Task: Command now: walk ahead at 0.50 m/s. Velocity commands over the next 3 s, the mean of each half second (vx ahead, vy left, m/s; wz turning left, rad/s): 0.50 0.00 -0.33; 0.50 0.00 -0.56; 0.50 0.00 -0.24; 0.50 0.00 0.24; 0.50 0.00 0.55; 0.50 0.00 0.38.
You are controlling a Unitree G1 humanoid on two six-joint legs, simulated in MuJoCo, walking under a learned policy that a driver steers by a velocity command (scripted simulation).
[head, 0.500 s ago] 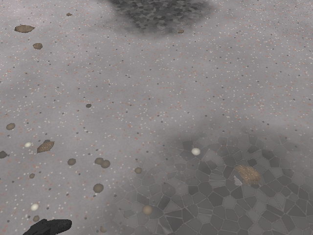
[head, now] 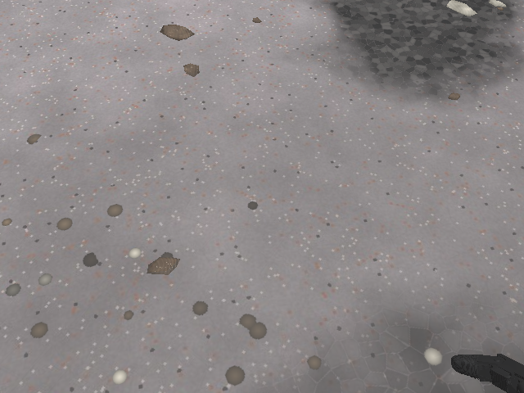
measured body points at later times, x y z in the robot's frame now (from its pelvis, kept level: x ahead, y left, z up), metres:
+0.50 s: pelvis +0.28 -0.05 -0.01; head +0.31 -0.06 +0.44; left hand +0.52 +0.14 -0.10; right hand +0.24 -0.34 -0.14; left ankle +0.10 +0.10 -0.71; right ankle +0.37 -0.15 -0.73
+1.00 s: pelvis +0.56 -0.11 +0.00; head +0.59 -0.12 +0.45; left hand +0.75 +0.12 -0.12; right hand +0.63 -0.44 -0.07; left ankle +0.71 -0.06 -0.72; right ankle +0.38 -0.15 -0.70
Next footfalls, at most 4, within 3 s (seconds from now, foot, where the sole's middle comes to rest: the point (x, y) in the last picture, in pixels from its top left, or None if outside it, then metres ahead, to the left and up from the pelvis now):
0.48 right None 0.41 -0.17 -0.76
0.96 left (320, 282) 0.75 -0.08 -0.76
1.46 right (451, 274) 0.80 -0.45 -0.76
2.00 left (423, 169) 1.18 -0.42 -0.76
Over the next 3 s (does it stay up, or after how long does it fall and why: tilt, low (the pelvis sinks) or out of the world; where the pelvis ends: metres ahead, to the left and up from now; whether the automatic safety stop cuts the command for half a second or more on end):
stays up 1.52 -0.56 0.00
